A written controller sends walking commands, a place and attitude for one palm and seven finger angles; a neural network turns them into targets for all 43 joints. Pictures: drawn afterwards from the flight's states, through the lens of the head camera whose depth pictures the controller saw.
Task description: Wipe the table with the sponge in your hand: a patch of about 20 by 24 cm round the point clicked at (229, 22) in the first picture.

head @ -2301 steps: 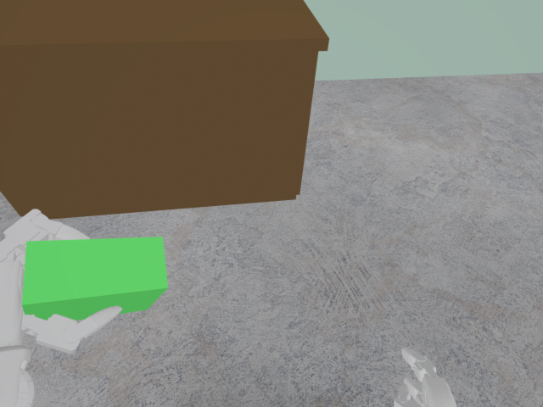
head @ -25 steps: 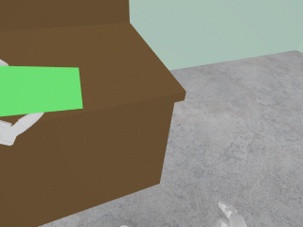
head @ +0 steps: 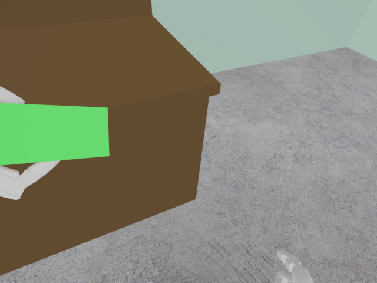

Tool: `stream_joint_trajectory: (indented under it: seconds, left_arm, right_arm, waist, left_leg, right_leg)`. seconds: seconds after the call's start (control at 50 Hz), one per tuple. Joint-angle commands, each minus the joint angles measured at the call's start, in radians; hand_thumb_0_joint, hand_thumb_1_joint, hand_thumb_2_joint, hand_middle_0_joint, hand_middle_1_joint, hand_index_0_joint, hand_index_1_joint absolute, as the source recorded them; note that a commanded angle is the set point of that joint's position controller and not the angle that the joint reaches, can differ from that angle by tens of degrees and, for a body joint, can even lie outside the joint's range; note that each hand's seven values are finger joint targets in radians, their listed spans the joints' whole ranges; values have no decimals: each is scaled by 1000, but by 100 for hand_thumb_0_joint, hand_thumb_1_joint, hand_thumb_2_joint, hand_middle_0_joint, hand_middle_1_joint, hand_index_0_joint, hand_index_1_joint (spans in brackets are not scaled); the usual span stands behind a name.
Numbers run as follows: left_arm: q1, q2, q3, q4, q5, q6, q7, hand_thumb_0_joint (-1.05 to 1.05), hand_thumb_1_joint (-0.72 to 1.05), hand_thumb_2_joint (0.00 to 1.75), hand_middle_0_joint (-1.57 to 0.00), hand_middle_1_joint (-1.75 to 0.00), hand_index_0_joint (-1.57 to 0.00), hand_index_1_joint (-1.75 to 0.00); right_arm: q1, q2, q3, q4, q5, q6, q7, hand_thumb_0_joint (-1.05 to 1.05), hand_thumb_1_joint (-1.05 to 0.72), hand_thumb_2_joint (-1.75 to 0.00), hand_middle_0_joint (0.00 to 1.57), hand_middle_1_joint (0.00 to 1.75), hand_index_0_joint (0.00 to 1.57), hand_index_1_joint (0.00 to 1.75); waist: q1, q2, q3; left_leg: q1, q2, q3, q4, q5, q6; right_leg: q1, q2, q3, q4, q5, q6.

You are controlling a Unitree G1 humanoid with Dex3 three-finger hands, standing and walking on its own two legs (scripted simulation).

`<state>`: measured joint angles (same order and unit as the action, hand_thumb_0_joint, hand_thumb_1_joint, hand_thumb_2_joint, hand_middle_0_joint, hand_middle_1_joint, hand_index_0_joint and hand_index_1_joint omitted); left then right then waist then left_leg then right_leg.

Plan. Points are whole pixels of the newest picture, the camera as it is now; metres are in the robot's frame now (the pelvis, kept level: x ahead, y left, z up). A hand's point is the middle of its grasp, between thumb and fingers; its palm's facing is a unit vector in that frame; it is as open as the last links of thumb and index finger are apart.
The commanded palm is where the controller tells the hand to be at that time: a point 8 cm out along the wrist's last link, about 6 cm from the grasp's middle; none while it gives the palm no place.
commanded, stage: stop stepping back and stand still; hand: left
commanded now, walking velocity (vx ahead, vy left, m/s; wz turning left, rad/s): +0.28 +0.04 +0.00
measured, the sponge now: (62, 132) +0.24 +0.19 +0.27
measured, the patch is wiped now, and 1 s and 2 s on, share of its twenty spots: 1.00 1.00 1.00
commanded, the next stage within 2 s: stand and wait in 0.60 s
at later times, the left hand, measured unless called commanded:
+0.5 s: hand out of the picture +0.14 +0.22 +0.29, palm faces +0.52 -0.79 -0.34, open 10.2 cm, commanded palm +0.09 +0.28 +0.30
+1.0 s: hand out of the picture +0.17 +0.26 +0.29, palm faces +0.54 -0.76 -0.38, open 10.2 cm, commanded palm +0.11 +0.31 +0.30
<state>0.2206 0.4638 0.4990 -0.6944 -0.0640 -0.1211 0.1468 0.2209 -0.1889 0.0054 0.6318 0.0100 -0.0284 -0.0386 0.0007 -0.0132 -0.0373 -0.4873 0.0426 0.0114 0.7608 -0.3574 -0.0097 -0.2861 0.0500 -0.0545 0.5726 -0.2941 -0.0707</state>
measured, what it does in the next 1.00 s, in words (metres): steps on the spot: left foot, then left foot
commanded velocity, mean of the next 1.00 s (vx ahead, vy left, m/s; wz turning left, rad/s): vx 0.09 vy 0.01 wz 0.00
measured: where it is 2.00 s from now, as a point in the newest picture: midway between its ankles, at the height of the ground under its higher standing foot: outside the picture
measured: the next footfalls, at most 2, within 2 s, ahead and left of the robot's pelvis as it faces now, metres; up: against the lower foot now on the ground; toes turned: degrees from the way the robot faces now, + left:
left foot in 0.18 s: +0.05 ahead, +0.15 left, +0.00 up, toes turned +5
left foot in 0.64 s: +0.02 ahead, +0.16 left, +0.00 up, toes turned +5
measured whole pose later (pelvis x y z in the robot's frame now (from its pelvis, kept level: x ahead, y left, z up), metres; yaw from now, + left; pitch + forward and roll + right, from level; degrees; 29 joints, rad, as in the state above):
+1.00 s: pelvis -0.04 +0.02 +0.01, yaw +2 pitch -1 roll -1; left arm 0.24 0.47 0.50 -0.67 -0.06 -0.17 0.14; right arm 0.20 -0.20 0.01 0.62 0.03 -0.06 -0.04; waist 0.01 0.03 0.03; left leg -0.29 0.07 0.04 0.56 -0.26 -0.02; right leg -0.21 0.04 -0.07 0.51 -0.29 -0.04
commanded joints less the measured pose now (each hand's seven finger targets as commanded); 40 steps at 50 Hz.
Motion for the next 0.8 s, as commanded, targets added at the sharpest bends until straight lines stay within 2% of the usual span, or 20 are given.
stream_joint_trajectory:
  seconds: [0.0, 0.1, 0.12, 0.14, 0.16, 0.18, 0.2, 0.22, 0.28, 0.32, 0.34, 0.36, 0.38, 0.44, 0.48, 0.54, 0.62, 0.66, 0.7, 0.78]
  left_arm:
    - [-324, 191, 61, -63, -6, -49, 23, 0, 10, 130, -120, -160, -120, -160]
    - [-336, 159, -2, 22, 0, -46, 33, 0, 10, 130, -120, -160, -120, -160]
    - [-338, 150, -9, 5, -3, -50, 36, 0, 10, 130, -120, -160, -120, -160]
    - [-340, 149, -2, -30, -5, -57, 40, 0, 10, 130, -120, -160, -120, -160]
    - [-328, 149, 9, -46, -6, -60, 42, 0, 10, 130, -120, -160, -120, -160]
    - [-330, 194, 48, -95, 9, -49, 28, 0, 10, 130, -120, -160, -120, -160]
    - [-397, 216, 51, -93, 5, -53, 27, 0, 10, 130, -120, -160, -120, -160]
    - [-332, 204, 54, 21, 11, -44, 23, 0, 10, 130, -120, -160, -120, -160]
    - [-231, 176, 41, -23, -4, -36, 20, 0, 10, 130, -120, -160, -120, -160]
    - [-155, 175, 61, -63, -8, -28, 17, 0, 10, 130, -120, -160, -120, -160]
    - [-151, 194, 74, -87, 3, -27, 11, 0, 10, 130, -120, -160, -120, -160]
    - [-174, 232, 102, -119, -7, -38, 8, 0, 10, 130, -120, -160, -120, -160]
    - [-314, 266, 127, -216, -13, -77, 4, 0, 10, 130, -120, -160, -120, -160]
    - [-272, 229, 121, -150, -14, -85, 5, 0, 10, 130, -120, -160, -120, -160]
    - [-276, 214, 108, -87, -9, -87, 12, 0, 10, 130, -120, -160, -120, -160]
    - [-261, 180, 70, 6, -10, -73, 36, 0, 10, 130, -120, -160, -120, -160]
    - [-242, 151, 50, 22, -11, -65, 33, 0, 10, 130, -120, -160, -120, -160]
    - [-243, 201, 78, -19, -7, -60, 25, 0, 10, 130, -120, -160, -120, -160]
    - [-190, 174, 68, -40, -12, -62, 17, 0, 10, 130, -120, -160, -120, -160]
    - [-143, 219, 122, -180, -9, -102, 21, 0, 10, 130, -120, -160, -120, -160]
  right_arm:
    - [-120, -122, -29, -88, -7, -41, -17, 0, -90, -90, 20, 30, 20, 30]
    - [-135, -118, -14, -114, 1, -35, -54, 0, -90, -90, 20, 30, 20, 30]
    - [-122, -130, -13, -119, -4, -44, -59, 0, -90, -90, 20, 30, 20, 30]
    - [-109, -161, -20, -129, -11, -51, -61, 0, -90, -90, 20, 30, 20, 30]
    - [-99, -174, -22, -149, -4, -56, -59, 0, -90, -90, 20, 30, 20, 30]
    - [-114, -162, -35, -170, -6, -58, -50, 0, -90, -90, 20, 30, 20, 30]
    - [-76, -126, -28, -156, 3, -65, -37, 0, -90, -90, 20, 30, 20, 30]
    - [-98, -142, -29, -130, 0, -71, -25, 0, -90, -90, 20, 30, 20, 30]
    - [-137, -117, -10, -129, 8, -73, -19, 0, -90, -90, 20, 30, 20, 30]
    - [-144, -124, -19, -151, 0, -62, -18, 0, -90, -90, 20, 30, 20, 30]
    - [-137, -108, -31, -160, 4, -55, -12, 0, -90, -90, 20, 30, 20, 30]
    - [-140, -131, -30, -173, 5, -67, -11, 0, -90, -90, 20, 30, 20, 30]
    - [-148, -119, -18, -141, -5, -86, -9, 0, -90, -90, 20, 30, 20, 30]
    - [-95, -128, -47, -104, 8, -85, -15, 0, -90, -90, 20, 30, 20, 30]
    - [-104, -104, -30, -101, 6, -81, -30, 0, -90, -90, 20, 30, 20, 30]
    - [-115, -105, -23, -116, 7, -87, -49, 0, -90, -90, 20, 30, 20, 30]
    - [-109, -159, -40, -145, 18, -75, -40, 0, -90, -90, 20, 30, 20, 30]
    - [-97, -150, -46, -153, 35, -61, -33, 0, -90, -90, 20, 30, 20, 30]
    - [-109, -134, -38, -162, 27, -68, -22, 0, -90, -90, 20, 30, 20, 30]
    - [-114, -132, -40, -162, 18, -83, -15, 0, -90, -90, 20, 30, 20, 30]
  waist:
    - [-38, -73, -15]
    - [-15, -32, -23]
    - [-20, 29, -35]
    - [-20, 176, -28]
    - [-19, 351, -16]
    - [25, 324, -149]
    - [-19, 291, -62]
    - [-6, 259, 8]
    - [2, 293, 4]
    - [37, 136, -35]
    - [38, -210, -10]
    - [19, -300, 13]
    - [-15, -102, -65]
    - [-22, 21, -25]
    - [-15, -17, -46]
    - [2, -49, -63]
    - [8, 67, -30]
    - [4, 23, -41]
    - [-8, -11, 8]
    - [-5, 78, -97]
  left_leg:
    - [-104, 32, -52, 381, 2, 9]
    - [280, 8, 98, -105, -84, 41]
    - [301, 9, 62, -213, -174, 60]
    - [294, 88, -137, -361, -354, 112]
    - [326, 250, -389, -518, -470, 164]
    - [134, 252, -278, -591, -306, 143]
    - [66, 265, -381, -631, -457, 160]
    - [5, 280, -364, -650, -477, 166]
    - [-49, 222, -197, -569, -388, 112]
    - [-191, 124, -81, -286, -341, 58]
    - [-297, 0, 36, 140, -246, 29]
    - [-337, -43, -20, 398, -156, 5]
    - [-250, 10, -66, 467, -39, -2]
    - [-111, 42, -53, 331, 51, 7]
    - [35, 34, 16, 87, 37, 19]
    - [245, -14, 99, -178, 20, 39]
    - [282, 115, -134, -291, -3, 112]
    - [177, 80, -78, -226, -51, 80]
    - [126, 42, -37, -170, 45, 50]
    - [235, 60, -50, -234, 368, 44]
  right_leg:
    - [-91, -342, 427, -399, -381, -141]
    - [-240, -260, 227, -301, -475, -83]
    - [-225, -210, 190, -218, -477, -63]
    - [-248, -114, 134, -40, -425, -24]
    - [-315, -2, -26, 214, -275, 32]
    - [-68, 44, -83, 520, -244, 40]
    - [-133, 6, -14, 587, -194, 49]
    - [-170, -34, 17, 556, -165, 50]
    - [40, -33, -30, 223, -225, 32]
    - [318, -20, 4, -109, -196, 7]
    - [290, -201, 337, -318, -294, -64]
    - [190, -389, 673, -463, -184, -102]
    - [131, -392, 601, -421, -122, -129]
    - [36, -350, 422, -349, -55, -140]
    - [30, -306, 294, -300, 5, -98]
    - [-7, -262, 264, -271, -176, -66]
    - [-49, -104, 157, -129, -94, 49]
    - [17, -137, 194, -189, -109, 56]
    - [40, -202, 252, -232, -16, -4]
    - [137, -173, 160, -96, 409, 19]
